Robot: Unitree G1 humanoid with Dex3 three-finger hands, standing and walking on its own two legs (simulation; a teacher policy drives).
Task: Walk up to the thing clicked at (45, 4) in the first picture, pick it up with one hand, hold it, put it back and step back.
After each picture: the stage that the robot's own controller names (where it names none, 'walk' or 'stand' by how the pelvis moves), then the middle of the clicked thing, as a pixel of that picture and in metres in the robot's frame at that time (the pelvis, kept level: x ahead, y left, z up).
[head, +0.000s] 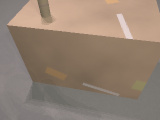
stand; out of the picture +1.02 +0.30 +0.02
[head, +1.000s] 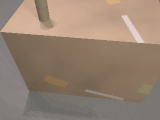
walk; (40, 0) +0.91 +0.25 +0.05
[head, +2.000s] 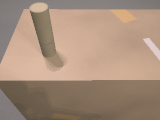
stand; (44, 33) +0.59 +0.18 +0.04
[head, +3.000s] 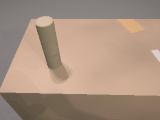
stand; (50, 45) +0.54 +0.19 +0.03
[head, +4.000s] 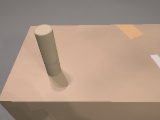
stand; (49, 53) +0.52 +0.18 +0.02
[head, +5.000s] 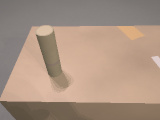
stand; (50, 53) +0.52 +0.18 +0.02
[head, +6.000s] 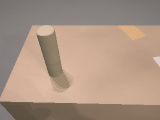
stand; (51, 54) +0.51 +0.17 +0.02
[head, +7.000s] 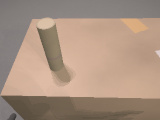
rise first; (51, 47) +0.52 +0.17 +0.02
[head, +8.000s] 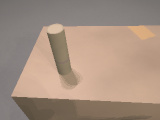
go down; (60, 52) +0.53 +0.16 +0.02
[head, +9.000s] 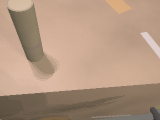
go down; (29, 34) +0.51 +0.15 +0.05
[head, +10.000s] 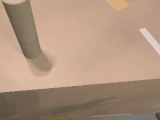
approach; (25, 29) +0.53 +0.16 +0.07
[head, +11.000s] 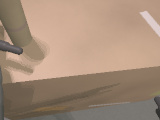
close in; (11, 12) +0.53 +0.17 +0.11
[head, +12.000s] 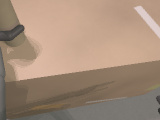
lift; (0, 11) +0.54 +0.17 +0.11
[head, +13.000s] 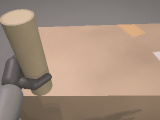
lift; (32, 59) +0.32 +0.16 +0.21
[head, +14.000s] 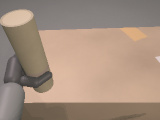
hold; (33, 58) +0.33 +0.16 +0.20
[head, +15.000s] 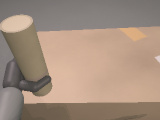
hold; (31, 62) +0.33 +0.16 +0.19
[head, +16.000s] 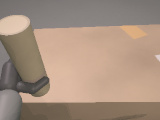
hold; (29, 63) +0.32 +0.17 +0.19
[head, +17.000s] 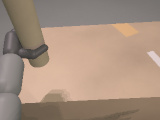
crouch; (29, 31) +0.42 +0.16 +0.22
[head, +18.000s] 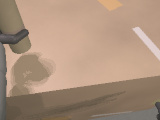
lower; (8, 17) +0.52 +0.18 +0.14
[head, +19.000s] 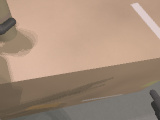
lower; out of the picture +0.56 +0.17 +0.12
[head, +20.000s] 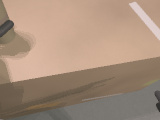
lower; out of the picture +0.55 +0.18 +0.11
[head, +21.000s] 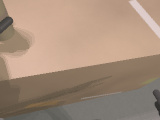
lower; out of the picture +0.56 +0.17 +0.12
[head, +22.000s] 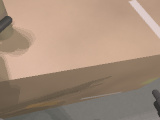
lower; out of the picture +0.56 +0.18 +0.12
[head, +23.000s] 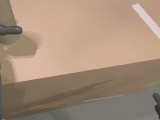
open; out of the picture +0.55 +0.17 +0.11
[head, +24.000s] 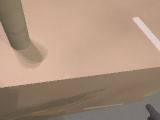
sink last; (12, 16) +0.54 +0.16 +0.10
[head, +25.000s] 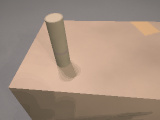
sink last; (59, 43) +0.55 +0.17 +0.06
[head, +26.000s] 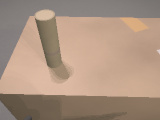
stand; (50, 42) +0.53 +0.16 +0.07
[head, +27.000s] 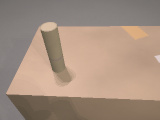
stand; (54, 49) +0.55 +0.17 +0.03
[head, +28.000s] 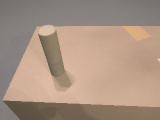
stand; (53, 53) +0.52 +0.17 +0.02
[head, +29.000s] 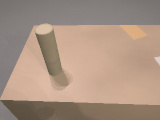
stand; (50, 52) +0.52 +0.18 +0.02
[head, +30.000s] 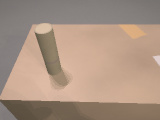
stand; (49, 51) +0.52 +0.18 +0.02
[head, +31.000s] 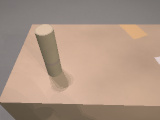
stand; (50, 53) +0.51 +0.18 +0.02
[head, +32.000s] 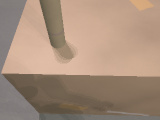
walk; (54, 22) +0.58 +0.14 +0.04
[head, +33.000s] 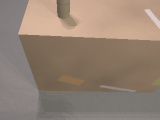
walk; out of the picture +0.81 +0.14 +0.03
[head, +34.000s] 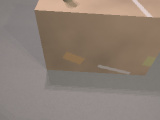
stand; out of the picture +1.17 +0.14 +0.04
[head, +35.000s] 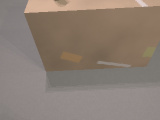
stand; out of the picture +1.13 +0.23 +0.04
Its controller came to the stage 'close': yes
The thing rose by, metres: 0.19
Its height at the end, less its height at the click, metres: +0.00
